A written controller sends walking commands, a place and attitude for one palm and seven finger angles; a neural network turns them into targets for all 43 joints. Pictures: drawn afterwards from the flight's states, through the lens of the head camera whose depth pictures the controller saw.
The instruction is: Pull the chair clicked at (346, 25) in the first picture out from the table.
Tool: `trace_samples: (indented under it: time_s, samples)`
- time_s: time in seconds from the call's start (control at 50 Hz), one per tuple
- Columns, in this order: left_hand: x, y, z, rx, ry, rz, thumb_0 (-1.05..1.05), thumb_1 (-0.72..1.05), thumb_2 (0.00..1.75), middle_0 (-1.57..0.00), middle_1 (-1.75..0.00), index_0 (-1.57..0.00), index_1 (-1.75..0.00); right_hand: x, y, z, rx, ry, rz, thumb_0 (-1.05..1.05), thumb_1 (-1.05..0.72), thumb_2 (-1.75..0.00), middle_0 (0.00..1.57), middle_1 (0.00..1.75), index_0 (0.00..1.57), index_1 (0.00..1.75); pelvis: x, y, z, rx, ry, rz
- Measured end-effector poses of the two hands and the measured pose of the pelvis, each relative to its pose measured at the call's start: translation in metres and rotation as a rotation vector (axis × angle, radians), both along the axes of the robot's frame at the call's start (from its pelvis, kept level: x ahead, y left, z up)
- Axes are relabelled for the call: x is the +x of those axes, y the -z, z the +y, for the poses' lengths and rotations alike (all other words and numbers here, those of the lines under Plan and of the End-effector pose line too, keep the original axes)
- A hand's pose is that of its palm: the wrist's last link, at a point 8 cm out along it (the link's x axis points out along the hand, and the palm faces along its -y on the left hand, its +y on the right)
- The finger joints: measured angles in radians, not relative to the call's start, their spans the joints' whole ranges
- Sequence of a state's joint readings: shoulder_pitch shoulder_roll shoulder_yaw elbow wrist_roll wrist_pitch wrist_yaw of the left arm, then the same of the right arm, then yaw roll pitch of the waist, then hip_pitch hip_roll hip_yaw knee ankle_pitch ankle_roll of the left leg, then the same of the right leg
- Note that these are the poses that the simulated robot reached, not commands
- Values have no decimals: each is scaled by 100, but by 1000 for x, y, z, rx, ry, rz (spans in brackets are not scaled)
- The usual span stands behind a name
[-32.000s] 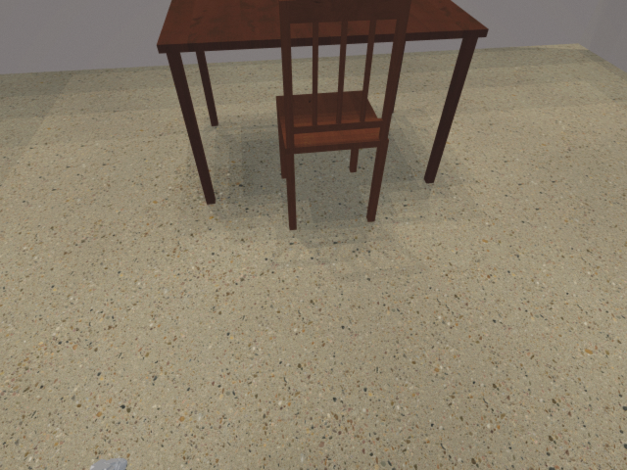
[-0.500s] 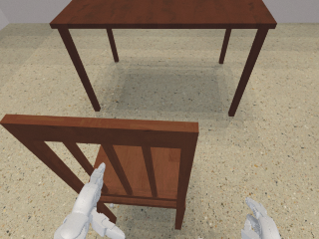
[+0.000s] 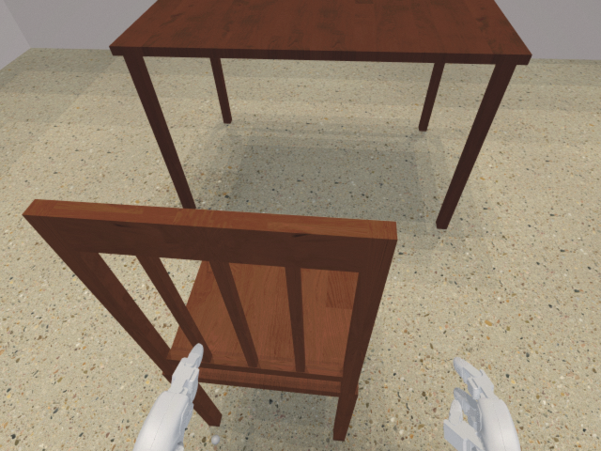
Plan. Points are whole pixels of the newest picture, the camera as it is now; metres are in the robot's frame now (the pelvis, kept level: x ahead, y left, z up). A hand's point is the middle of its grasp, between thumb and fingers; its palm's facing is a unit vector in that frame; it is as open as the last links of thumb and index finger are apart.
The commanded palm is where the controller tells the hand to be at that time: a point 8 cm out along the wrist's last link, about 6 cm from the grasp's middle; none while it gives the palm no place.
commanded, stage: draw the hand back to the body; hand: left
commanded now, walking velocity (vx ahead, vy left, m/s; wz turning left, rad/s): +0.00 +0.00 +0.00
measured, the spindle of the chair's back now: (239, 321) +0.31 +0.11 -0.03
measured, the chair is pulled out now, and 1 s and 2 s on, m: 0.60 0.60 0.60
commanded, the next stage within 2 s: step back with the hand held close in 1.58 s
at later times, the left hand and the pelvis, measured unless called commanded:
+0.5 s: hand (150, 399) +0.17 +0.16 +0.10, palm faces +0.01 -0.99 -0.11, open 17.4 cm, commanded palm +0.13 +0.22 +0.11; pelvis -0.01 -0.01 +0.00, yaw +0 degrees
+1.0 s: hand (47, 336) +0.20 +0.23 +0.17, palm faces +0.38 -0.82 -0.44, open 12.3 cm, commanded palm +0.16 +0.28 +0.19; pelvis +0.02 +0.00 +0.04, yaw -1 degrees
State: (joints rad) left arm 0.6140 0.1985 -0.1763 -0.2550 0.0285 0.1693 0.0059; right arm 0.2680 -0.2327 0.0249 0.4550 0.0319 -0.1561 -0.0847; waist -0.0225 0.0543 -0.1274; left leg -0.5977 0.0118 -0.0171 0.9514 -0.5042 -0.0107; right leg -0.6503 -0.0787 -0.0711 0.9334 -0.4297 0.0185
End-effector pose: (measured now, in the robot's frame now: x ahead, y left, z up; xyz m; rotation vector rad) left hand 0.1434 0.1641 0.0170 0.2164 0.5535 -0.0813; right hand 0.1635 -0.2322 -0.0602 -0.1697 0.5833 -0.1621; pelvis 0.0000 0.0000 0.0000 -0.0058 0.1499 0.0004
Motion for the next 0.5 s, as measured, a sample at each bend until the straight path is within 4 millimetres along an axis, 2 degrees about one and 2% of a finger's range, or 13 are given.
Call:
trace_samples:
  time_s: [0.04,0.12,0.24,0.3,0.38,0.5]
  samples:
    - [-4,-1,0,-39,-22,-13,-1,-54,20,-1,0,-1,-1,1,0,0,-2,0,-8,2,-91,-90,20,30,20,30,-1,2,0,-2,-1,3]
    - [0,-18,4,-173,-94,-197,-1,-54,20,-1,0,-1,-1,2,4,1,-12,-16,-30,2,-91,-90,20,30,20,30,-4,8,-1,-6,-4,14]
    - [9,-50,17,-172,-70,-520,-1,-54,20,0,0,0,-1,2,22,2,12,-41,-16,2,-91,-90,20,30,20,30,-11,22,-4,-11,-4,33]
    - [10,-52,20,-155,-26,-513,-1,-55,20,0,0,0,0,0,28,3,37,-26,0,2,-91,-90,20,30,20,30,-13,23,-4,-12,0,25]
    - [6,-56,26,-142,-19,-434,-1,-55,20,0,0,0,-1,-2,25,4,56,6,1,2,-91,-90,20,30,20,30,-13,17,-5,-11,3,6]
    - [5,-86,47,-106,-66,-496,-2,-53,21,-1,0,-1,-1,-4,14,1,45,19,-11,2,-91,-90,20,30,20,30,-9,5,-7,-16,-3,-22]
